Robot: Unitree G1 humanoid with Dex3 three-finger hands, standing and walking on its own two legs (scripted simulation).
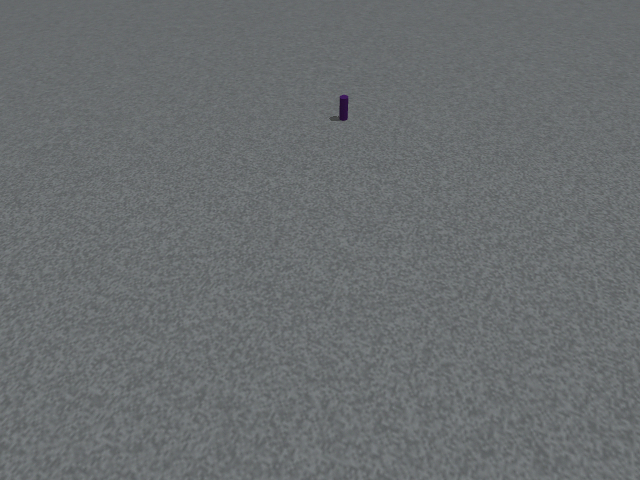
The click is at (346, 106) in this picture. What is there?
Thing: slim round
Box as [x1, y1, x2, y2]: [339, 95, 347, 120]
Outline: 341,95 339,118 344,120 347,118 347,96
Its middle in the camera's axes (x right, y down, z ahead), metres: +0.15 -0.78 +2.28
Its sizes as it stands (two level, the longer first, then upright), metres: 0.049 0.049 0.137
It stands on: the floor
